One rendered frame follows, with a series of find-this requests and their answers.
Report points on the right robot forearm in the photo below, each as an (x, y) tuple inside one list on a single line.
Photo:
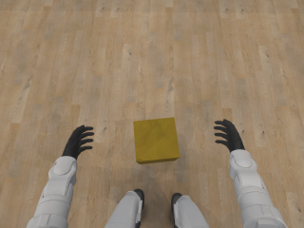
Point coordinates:
[(257, 209)]

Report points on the left robot forearm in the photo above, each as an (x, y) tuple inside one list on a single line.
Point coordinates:
[(55, 201)]

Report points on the robot right hand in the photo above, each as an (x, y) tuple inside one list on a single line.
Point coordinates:
[(233, 140)]

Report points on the carton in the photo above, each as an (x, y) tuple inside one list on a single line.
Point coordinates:
[(156, 140)]

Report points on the robot left hand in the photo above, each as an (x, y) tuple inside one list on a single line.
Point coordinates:
[(73, 146)]

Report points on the robot left shin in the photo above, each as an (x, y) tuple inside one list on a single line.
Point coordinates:
[(132, 193)]

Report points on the left robot foot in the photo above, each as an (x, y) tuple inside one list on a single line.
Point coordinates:
[(141, 195)]

